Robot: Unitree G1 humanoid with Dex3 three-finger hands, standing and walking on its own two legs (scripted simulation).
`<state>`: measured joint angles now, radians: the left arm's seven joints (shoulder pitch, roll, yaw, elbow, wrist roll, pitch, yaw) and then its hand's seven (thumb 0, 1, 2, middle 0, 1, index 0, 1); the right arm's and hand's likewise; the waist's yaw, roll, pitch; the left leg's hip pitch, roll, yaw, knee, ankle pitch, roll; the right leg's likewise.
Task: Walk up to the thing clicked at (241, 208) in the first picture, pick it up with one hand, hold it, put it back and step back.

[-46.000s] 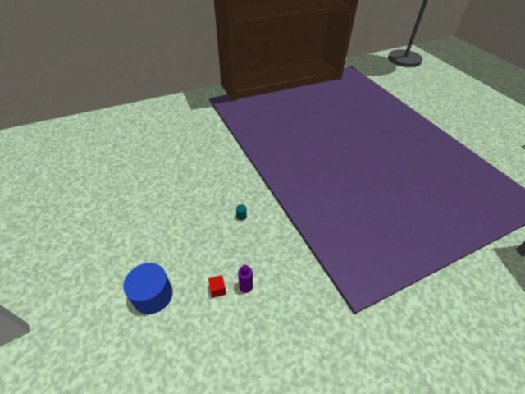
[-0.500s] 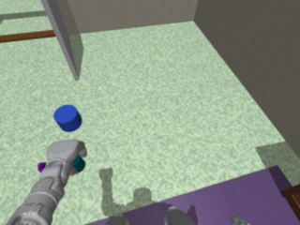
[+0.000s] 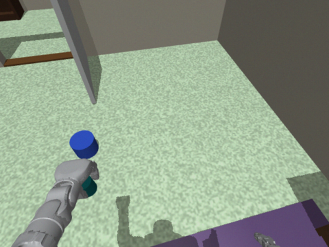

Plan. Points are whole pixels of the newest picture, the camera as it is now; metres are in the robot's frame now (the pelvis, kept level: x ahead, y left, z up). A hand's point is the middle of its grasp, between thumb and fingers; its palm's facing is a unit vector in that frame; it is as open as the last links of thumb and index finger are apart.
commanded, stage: hold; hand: left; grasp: from above
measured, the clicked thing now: (85, 185) +0.33 +0.23 -0.11
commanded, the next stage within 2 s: crouch in 1.66 s
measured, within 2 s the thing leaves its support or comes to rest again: neither
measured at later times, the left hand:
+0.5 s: hand (75, 189) +0.29 +0.22 -0.03, palm faces -0.45 -0.05 -0.89, open 7.3 cm
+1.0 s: hand (77, 191) +0.28 +0.21 -0.02, palm faces -0.44 -0.06 -0.90, open 7.4 cm
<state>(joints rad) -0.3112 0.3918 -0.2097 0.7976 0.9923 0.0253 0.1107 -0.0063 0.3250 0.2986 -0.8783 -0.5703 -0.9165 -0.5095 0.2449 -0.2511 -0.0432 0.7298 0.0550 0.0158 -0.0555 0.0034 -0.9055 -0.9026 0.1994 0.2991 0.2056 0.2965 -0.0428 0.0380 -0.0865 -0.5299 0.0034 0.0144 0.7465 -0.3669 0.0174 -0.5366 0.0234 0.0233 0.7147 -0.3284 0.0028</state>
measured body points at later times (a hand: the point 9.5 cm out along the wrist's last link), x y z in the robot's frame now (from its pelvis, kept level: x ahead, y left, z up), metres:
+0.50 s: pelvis -0.01 +0.00 +0.01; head +0.01 -0.02 +0.46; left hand +0.31 +0.22 +0.02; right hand +0.11 -0.26 -0.11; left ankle +0.00 +0.11 -0.71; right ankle +0.02 -0.12 -0.71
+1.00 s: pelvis -0.01 -0.01 +0.02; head +0.00 -0.03 +0.47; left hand +0.30 +0.21 +0.03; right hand +0.13 -0.26 -0.10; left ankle +0.00 +0.11 -0.71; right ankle +0.02 -0.12 -0.71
